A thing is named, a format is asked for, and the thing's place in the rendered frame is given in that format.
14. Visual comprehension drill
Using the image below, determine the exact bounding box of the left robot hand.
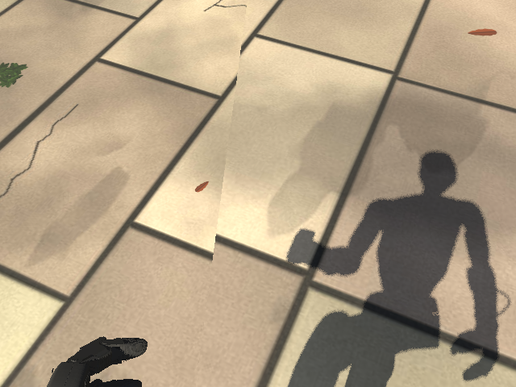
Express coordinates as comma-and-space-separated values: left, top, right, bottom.
47, 336, 148, 387

